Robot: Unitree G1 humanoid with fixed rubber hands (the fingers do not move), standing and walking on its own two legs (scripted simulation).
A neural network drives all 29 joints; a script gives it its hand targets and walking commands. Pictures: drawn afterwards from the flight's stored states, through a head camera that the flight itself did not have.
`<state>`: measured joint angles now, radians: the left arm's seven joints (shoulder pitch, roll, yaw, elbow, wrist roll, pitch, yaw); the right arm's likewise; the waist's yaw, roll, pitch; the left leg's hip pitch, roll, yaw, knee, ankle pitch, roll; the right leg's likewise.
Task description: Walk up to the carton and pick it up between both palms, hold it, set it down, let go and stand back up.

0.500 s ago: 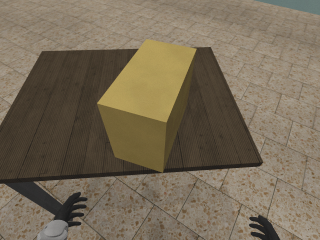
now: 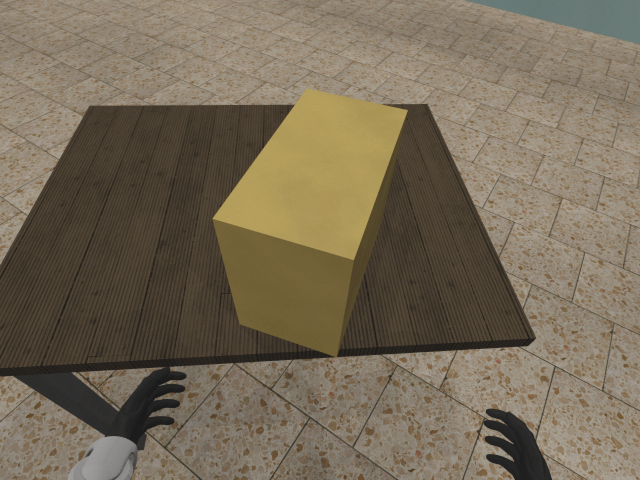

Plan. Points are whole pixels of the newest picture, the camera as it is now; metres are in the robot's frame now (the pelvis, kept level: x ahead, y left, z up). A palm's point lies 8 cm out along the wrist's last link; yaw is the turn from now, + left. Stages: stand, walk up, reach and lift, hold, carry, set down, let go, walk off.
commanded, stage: reach and lift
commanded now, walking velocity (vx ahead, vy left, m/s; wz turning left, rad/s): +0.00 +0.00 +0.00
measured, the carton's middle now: (321, 220) +0.47 +0.04 +0.03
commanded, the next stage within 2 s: none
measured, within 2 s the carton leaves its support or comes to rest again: neither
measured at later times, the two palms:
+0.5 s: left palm (139, 410) +0.19 +0.25 -0.01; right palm (505, 473) +0.13 -0.17 +0.00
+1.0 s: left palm (159, 349) +0.25 +0.23 +0.03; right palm (480, 406) +0.19 -0.15 +0.02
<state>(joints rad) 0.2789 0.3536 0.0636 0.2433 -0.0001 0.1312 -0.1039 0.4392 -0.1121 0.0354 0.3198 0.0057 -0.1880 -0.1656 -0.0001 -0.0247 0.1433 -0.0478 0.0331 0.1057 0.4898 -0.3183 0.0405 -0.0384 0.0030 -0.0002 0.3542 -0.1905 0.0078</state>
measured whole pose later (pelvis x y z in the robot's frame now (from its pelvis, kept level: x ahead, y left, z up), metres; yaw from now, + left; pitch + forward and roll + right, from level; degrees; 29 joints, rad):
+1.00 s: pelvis +0.00 +0.00 +0.00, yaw +0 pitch -7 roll -3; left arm 0.10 0.35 0.03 0.11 -0.10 0.08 -0.20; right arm 0.31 0.05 0.15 0.08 0.04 -0.10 -0.37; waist 0.00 -0.02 0.14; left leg -0.05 0.03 0.11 0.49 -0.32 0.05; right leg -0.04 0.00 0.00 0.35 -0.19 0.01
